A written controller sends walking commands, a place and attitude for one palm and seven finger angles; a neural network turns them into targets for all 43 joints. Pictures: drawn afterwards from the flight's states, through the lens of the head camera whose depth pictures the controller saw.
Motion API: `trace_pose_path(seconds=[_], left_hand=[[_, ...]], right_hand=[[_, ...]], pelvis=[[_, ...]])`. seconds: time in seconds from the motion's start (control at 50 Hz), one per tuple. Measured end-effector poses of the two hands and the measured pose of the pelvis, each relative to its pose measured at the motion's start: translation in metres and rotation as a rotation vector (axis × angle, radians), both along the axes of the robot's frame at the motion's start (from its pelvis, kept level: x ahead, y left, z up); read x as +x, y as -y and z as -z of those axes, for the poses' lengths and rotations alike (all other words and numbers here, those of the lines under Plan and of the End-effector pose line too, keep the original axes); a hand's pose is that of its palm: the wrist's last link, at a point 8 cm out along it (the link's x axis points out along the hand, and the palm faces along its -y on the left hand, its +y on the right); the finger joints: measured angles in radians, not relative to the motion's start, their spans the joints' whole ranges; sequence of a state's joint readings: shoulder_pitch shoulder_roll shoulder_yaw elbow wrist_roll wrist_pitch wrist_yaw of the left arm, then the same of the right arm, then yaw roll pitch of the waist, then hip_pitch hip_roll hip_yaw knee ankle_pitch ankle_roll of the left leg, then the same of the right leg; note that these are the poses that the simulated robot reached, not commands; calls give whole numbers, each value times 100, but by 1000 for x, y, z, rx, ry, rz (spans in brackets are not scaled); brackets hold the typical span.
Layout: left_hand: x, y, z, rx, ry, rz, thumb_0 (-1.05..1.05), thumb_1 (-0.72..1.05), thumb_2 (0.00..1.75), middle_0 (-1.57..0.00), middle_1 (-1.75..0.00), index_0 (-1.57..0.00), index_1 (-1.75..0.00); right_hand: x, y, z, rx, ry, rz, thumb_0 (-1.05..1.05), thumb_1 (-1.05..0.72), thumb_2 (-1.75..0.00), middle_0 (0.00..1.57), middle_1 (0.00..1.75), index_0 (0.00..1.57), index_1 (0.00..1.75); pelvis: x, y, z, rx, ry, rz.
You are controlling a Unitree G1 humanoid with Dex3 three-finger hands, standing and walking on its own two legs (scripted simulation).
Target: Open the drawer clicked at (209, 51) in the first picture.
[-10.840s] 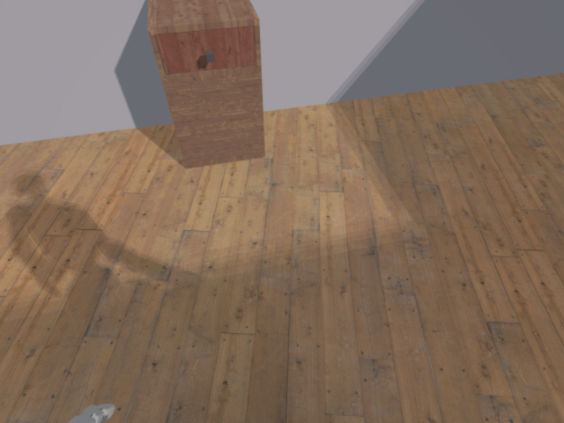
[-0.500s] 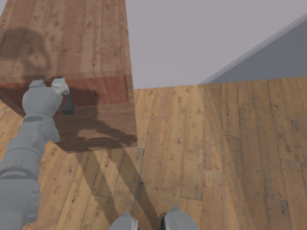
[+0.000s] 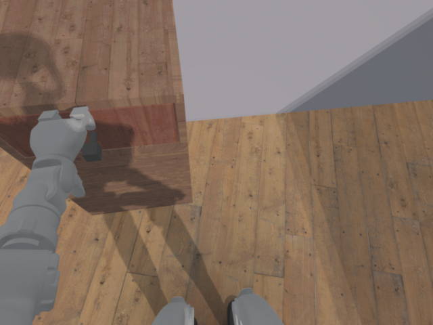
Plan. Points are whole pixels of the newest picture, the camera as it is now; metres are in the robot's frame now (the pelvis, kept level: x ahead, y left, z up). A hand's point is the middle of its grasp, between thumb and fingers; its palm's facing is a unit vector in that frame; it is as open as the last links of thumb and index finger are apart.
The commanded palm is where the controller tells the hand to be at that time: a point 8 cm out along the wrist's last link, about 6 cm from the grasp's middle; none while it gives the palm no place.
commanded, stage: move the hooked fingers above the handle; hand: left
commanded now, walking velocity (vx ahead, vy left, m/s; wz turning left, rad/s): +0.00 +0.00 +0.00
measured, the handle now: (92, 145) +0.50 +0.27 -0.09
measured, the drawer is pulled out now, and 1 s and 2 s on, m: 0.00 0.00 0.00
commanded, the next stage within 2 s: lower the fingers behind the handle in 0.84 s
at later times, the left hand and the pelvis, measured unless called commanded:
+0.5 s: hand (80, 151) +0.45 +0.26 -0.03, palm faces -0.08 -0.04 -1.00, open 13.8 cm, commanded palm +0.44 +0.26 +0.03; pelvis +0.00 -0.01 +0.00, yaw +1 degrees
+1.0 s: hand (75, 151) +0.45 +0.27 -0.03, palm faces -0.06 -0.04 -1.00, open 13.8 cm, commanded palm +0.44 +0.27 +0.02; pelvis +0.00 -0.01 -0.01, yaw +1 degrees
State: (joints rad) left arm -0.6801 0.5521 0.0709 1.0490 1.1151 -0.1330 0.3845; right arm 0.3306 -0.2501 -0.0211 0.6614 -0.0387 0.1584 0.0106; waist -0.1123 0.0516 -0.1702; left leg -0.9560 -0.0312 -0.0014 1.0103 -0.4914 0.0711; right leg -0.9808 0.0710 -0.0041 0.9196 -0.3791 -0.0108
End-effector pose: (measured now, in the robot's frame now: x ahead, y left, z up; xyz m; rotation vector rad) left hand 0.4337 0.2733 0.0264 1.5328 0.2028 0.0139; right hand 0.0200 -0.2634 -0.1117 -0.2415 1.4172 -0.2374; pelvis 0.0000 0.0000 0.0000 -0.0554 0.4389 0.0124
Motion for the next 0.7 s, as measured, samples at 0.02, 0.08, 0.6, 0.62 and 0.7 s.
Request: trace_pose_path(seconds=[0.02,0.08,0.6,0.62,0.7], left_hand=[[-2,0,0,-5,-1,7,0,-49,30,-32,-120,-32,-120],[-8,-1,-1,-12,9,31,0,-49,30,-32,-120,-32,-120],[7,9,-1,2,42,8,0,-49,30,-32,-120,-32,-120],[7,8,-1,5,39,4,0,-49,30,-32,-120,-32,-120],[1,3,3,13,11,-2,0,-49,30,-31,-120,-32,-120]], right_hand=[[2,1,-1,-3,3,-3,0,-90,-90,20,30,21,30],[8,5,-1,-12,12,-16,0,-90,-90,20,30,21,30],[16,15,4,-19,32,-22,0,-90,-90,20,30,21,30],[14,15,4,-16,25,-17,0,-90,-90,20,30,21,30],[5,15,4,-10,-3,-5,0,-90,-90,20,30,21,30]], pelvis=[[1,0,-1,1,1,0],[2,1,0,1,1,-5],[1,10,5,9,-15,-3],[1,10,4,10,-15,1],[2,10,3,12,-13,5]])
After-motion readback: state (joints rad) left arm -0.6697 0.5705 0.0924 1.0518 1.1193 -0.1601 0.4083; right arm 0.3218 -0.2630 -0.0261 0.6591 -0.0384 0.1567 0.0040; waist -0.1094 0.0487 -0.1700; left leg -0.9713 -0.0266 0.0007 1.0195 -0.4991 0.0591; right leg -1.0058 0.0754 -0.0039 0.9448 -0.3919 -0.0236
